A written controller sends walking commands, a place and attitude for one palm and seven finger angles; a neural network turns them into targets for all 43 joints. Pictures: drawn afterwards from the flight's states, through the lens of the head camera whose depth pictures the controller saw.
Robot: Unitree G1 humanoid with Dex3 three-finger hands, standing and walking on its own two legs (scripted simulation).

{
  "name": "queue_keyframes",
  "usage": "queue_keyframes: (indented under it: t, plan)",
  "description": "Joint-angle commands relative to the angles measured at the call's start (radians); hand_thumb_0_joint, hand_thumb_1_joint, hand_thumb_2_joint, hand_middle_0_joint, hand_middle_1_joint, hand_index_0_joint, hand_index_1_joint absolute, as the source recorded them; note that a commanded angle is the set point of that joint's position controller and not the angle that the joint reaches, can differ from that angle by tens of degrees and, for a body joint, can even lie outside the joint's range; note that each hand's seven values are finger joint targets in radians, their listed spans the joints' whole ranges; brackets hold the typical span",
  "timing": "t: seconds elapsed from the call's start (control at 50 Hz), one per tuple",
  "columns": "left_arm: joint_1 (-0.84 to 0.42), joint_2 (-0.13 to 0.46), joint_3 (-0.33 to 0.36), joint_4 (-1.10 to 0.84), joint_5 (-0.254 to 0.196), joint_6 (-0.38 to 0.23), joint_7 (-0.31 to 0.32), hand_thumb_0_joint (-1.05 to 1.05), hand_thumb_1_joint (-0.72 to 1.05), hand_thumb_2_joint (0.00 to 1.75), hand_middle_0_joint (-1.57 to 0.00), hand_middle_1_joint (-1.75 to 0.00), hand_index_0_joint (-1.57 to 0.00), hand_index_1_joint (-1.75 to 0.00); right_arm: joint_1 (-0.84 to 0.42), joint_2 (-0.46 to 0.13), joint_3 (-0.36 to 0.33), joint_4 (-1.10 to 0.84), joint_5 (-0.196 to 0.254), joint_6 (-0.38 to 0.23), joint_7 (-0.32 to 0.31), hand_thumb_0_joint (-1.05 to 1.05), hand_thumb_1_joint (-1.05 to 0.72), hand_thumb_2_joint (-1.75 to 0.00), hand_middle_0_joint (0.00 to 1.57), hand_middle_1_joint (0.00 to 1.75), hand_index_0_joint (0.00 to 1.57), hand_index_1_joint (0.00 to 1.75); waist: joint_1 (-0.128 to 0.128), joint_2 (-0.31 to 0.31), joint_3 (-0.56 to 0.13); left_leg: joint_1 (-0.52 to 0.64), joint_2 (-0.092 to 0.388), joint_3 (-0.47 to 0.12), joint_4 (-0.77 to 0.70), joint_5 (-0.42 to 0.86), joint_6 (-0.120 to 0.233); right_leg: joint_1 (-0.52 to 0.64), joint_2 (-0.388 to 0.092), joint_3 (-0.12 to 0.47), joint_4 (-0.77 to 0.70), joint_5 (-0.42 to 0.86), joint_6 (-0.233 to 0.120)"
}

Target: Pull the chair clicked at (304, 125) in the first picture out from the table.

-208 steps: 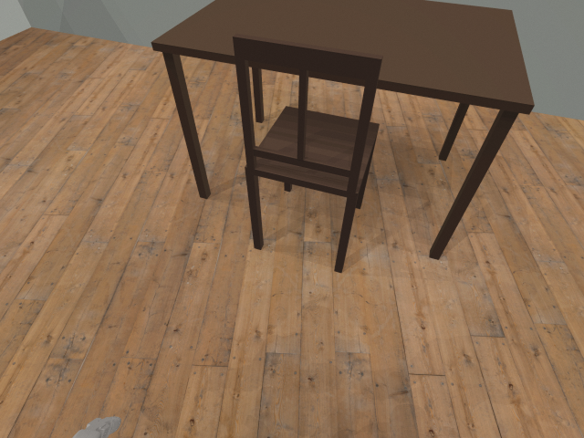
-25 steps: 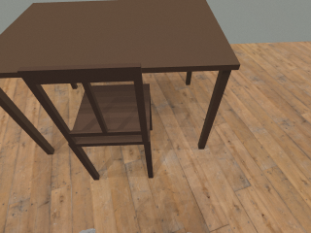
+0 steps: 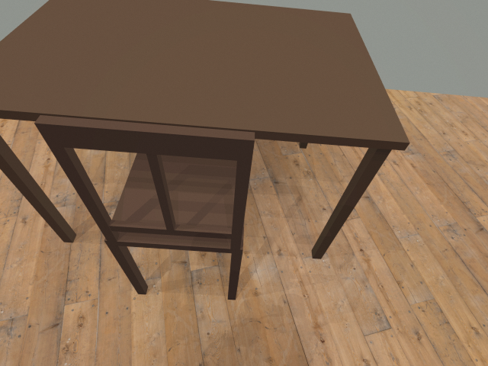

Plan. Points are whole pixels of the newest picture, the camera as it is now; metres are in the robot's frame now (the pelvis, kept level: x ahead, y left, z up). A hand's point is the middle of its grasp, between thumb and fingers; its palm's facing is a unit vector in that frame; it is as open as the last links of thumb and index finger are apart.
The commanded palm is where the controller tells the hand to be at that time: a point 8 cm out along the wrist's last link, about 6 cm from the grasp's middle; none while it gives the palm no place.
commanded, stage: come to a stop and stand still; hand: left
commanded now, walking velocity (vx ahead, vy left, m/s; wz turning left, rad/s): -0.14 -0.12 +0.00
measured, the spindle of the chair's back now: (163, 195) +0.46 +0.23 -0.08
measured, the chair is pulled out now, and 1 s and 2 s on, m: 0.00 0.00 0.00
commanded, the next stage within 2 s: look again from close up in 1.22 s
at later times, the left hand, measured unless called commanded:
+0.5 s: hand out of the picture -0.06 +0.10 -0.15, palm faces +0.08 -0.97 -0.22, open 7.4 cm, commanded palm none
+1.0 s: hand out of the picture -0.06 +0.16 -0.18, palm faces +0.08 -0.98 -0.16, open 7.4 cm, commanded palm none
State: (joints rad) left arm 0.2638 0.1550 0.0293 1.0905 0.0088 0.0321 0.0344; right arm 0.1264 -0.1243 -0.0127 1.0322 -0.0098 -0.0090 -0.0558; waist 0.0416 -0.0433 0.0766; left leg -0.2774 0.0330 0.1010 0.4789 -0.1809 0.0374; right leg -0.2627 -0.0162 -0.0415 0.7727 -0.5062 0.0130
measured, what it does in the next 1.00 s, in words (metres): steps on the spot: right foot, then left foot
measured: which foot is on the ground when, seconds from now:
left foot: down 0.00-0.26, up 0.28-0.70, down 0.72-1.00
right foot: up 0.00-0.22, down 0.24-1.00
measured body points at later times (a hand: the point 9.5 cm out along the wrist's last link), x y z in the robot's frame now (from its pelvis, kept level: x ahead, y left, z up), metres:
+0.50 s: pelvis -0.05 -0.06 +0.01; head -0.04 -0.09 +0.46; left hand -0.06 +0.16 -0.13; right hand -0.06 -0.31 -0.16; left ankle -0.07 +0.08 -0.68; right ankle -0.06 -0.16 -0.74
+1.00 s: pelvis -0.05 -0.01 +0.00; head -0.05 +0.01 +0.45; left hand -0.06 +0.21 -0.16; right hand +0.01 -0.24 -0.14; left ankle -0.07 +0.09 -0.74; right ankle -0.06 -0.16 -0.74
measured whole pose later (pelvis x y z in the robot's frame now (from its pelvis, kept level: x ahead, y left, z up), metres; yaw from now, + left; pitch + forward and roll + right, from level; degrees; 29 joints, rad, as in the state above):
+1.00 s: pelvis -0.05 -0.01 +0.00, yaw +0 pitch -1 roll +0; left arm 0.27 0.15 0.01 1.16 0.01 0.01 0.02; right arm 0.20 -0.16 0.00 1.10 -0.01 -0.01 -0.05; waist 0.03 -0.03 0.01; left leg -0.13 0.00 0.06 0.41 -0.26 0.02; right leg -0.14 -0.07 -0.04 0.40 -0.24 0.05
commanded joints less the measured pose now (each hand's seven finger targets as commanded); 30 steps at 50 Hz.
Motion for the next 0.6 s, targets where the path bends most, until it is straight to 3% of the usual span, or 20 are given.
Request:
queue_keyframes:
  t: [0.0, 0.02, 0.08, 0.14, 0.18, 0.2, 0.22, 0.24, 0.26, 0.28, 0.32, 0.36, 0.46, 0.52, 0.58]
  plan:
    - [0.097, 0.084, 0.04, -0.05, 0.009, 0.014, 0.007, 0.0, 0.9, 0.9, -0.2, -0.3, -0.2, -0.3, 0.102, -0.216, -0.066, -0.03, -0.011, 0.022, -0.013, 0.0, -0.9, -0.9, 0.2, 0.3, 0.2, 0.3, -0.043, 0.164, -0.151, 0.207, 0.314, -0.201, -0.101, 0.738, 0.169, -0.15, -0.009, 0.07, 0.257, -0.01, 0.013]
    - [0.089, 0.085, 0.042, -0.059, 0.01, 0.015, 0.004, 0.0, 0.9, 0.9, -0.2, -0.3, -0.2, -0.3, 0.092, -0.212, -0.069, -0.037, -0.009, 0.021, -0.013, 0.0, -0.9, -0.9, 0.2, 0.3, 0.2, 0.3, -0.043, 0.118, -0.163, 0.207, 0.312, -0.194, -0.098, 0.698, 0.168, -0.152, -0.006, 0.069, 0.268, 0.006, 0.015]
    - [0.079, 0.074, 0.045, -0.088, 0.008, 0.023, -0.001, 0.0, 0.9, 0.9, -0.2, -0.3, -0.2, -0.3, 0.051, -0.216, -0.078, -0.058, -0.014, 0.025, -0.001, 0.0, -0.9, -0.9, 0.2, 0.3, 0.2, 0.3, -0.039, 0.186, -0.175, 0.146, 0.292, -0.185, -0.132, 0.43, 0.145, -0.116, -0.019, 0.061, 0.188, 0.026, 0.018]
    - [0.094, 0.056, 0.035, -0.087, 0.008, 0.013, -0.004, 0.0, 0.9, 0.9, -0.2, -0.3, -0.2, -0.3, 0.028, -0.209, -0.077, -0.059, -0.019, 0.029, 0.016, 0.0, -0.9, -0.9, 0.2, 0.3, 0.2, 0.3, -0.036, 0.235, -0.148, 0.026, 0.267, -0.21, -0.2, 0.02, 0.115, 0.004, -0.025, 0.019, -0.019, 0.044, 0.0]
    - [0.178, 0.047, 0.027, -0.043, 0.008, -0.004, -0.004, 0.0, 0.9, 0.9, -0.2, -0.3, -0.2, -0.3, 0.02, -0.197, -0.074, -0.048, -0.017, 0.036, 0.028, 0.0, -0.9, -0.9, 0.2, 0.3, 0.2, 0.3, -0.002, 0.203, -0.142, -0.063, 0.198, -0.179, -0.195, -0.266, 0.054, 0.155, -0.003, -0.028, -0.253, 0.17, -0.007]
    - [0.208, 0.072, 0.027, -0.023, 0.017, -0.012, -0.002, 0.0, 0.9, 0.9, -0.2, -0.3, -0.2, -0.3, 0.034, -0.167, -0.071, -0.042, -0.011, 0.04, 0.035, 0.0, -0.9, -0.9, 0.2, 0.3, 0.2, 0.3, 0.005, 0.114, -0.116, -0.127, 0.123, -0.127, -0.137, -0.349, 0.007, 0.208, -0.015, -0.017, -0.375, 0.199, -0.006]
    - [0.18, 0.133, 0.026, -0.035, 0.026, -0.026, -0.001, 0.0, 0.9, 0.9, -0.2, -0.3, -0.2, -0.3, 0.046, -0.105, -0.057, -0.047, 0.003, 0.05, 0.04, 0.0, -0.9, -0.9, 0.2, 0.3, 0.2, 0.3, -0.011, -0.093, -0.072, -0.162, 0.033, -0.069, 0.02, -0.356, -0.047, 0.122, -0.154, 0.193, -0.553, -0.047, -0.046]
    - [0.103, 0.198, 0.031, -0.07, 0.025, -0.023, 0.0, 0.0, 0.9, 0.9, -0.2, -0.3, -0.2, -0.3, 0.024, -0.077, -0.049, -0.071, -0.001, 0.056, 0.049, 0.0, -0.9, -0.9, 0.2, 0.3, 0.2, 0.3, -0.017, -0.245, 0.036, -0.179, -0.012, -0.036, 0.15, -0.307, -0.069, -0.071, -0.305, 0.401, -0.72, -0.317, -0.106]
    - [0.03, 0.221, 0.035, -0.105, 0.024, -0.018, 0.002, 0.0, 0.9, 0.9, -0.2, -0.3, -0.2, -0.3, 0.011, -0.12, -0.06, -0.076, -0.01, 0.061, 0.055, 0.0, -0.9, -0.9, 0.2, 0.3, 0.2, 0.3, -0.021, -0.187, 0.079, -0.125, 0.003, -0.076, 0.279, -0.287, -0.06, -0.217, -0.351, 0.428, -0.768, -0.361, -0.142]
    - [-0.013, 0.206, 0.038, -0.112, 0.018, -0.03, 0.006, 0.0, 0.9, 0.9, -0.2, -0.3, -0.2, -0.3, 0.023, -0.125, -0.062, -0.056, -0.016, 0.064, 0.057, 0.0, -0.9, -0.9, 0.2, 0.3, 0.2, 0.3, -0.033, -0.223, 0.11, -0.158, 0.01, -0.119, 0.339, -0.219, -0.049, -0.233, -0.312, 0.415, -0.765, -0.304, -0.119]
    - [-0.024, 0.174, 0.035, -0.106, 0.012, -0.041, 0.004, 0.0, 0.9, 0.9, -0.2, -0.3, -0.2, -0.3, 0.105, -0.133, -0.062, -0.007, -0.018, 0.057, 0.06, 0.0, -0.9, -0.9, 0.2, 0.3, 0.2, 0.3, -0.061, -0.117, 0.114, -0.171, 0.012, -0.111, 0.406, -0.122, -0.05, -0.149, -0.265, 0.298, -0.708, -0.085, -0.102]
    - [0.018, 0.16, 0.034, -0.097, 0.012, -0.054, -0.003, 0.0, 0.9, 0.9, -0.2, -0.3, -0.2, -0.3, 0.149, -0.121, -0.056, 0.008, -0.015, 0.039, 0.064, 0.0, -0.9, -0.9, 0.2, 0.3, 0.2, 0.3, -0.049, -0.063, 0.08, -0.197, 0.003, -0.09, 0.404, -0.089, -0.057, -0.023, -0.237, 0.21, -0.63, 0.112, -0.104]
    - [0.151, 0.159, 0.048, -0.062, 0.012, -0.059, 0.006, 0.0, 0.9, 0.9, -0.2, -0.3, -0.2, -0.3, 0.116, -0.134, -0.05, -0.021, -0.013, 0.03, 0.051, 0.0, -0.9, -0.9, 0.2, 0.3, 0.2, 0.3, 0.015, -0.055, -0.032, -0.269, 0.008, -0.099, 0.39, -0.154, -0.081, 0.248, -0.301, 0.222, -0.528, 0.477, -0.166]
    - [0.168, 0.158, 0.051, -0.045, 0.017, -0.058, 0.011, 0.0, 0.9, 0.9, -0.2, -0.3, -0.2, -0.3, 0.102, -0.124, -0.045, -0.032, -0.006, 0.03, 0.043, 0.0, -0.9, -0.9, 0.2, 0.3, 0.2, 0.3, 0.026, -0.108, -0.069, -0.239, 0.012, -0.092, 0.302, -0.227, -0.084, 0.303, -0.321, 0.224, -0.473, 0.678, -0.197]
    - [0.143, 0.157, 0.05, -0.031, 0.021, -0.054, 0.012, 0.0, 0.9, 0.9, -0.2, -0.3, -0.2, -0.3, 0.115, -0.1, -0.034, -0.026, 0.002, 0.023, 0.037, 0.0, -0.9, -0.9, 0.2, 0.3, 0.2, 0.3, 0.015, -0.136, -0.098, -0.106, -0.002, -0.075, 0.157, -0.235, -0.074, 0.25, -0.302, 0.203, -0.446, 0.746, -0.19]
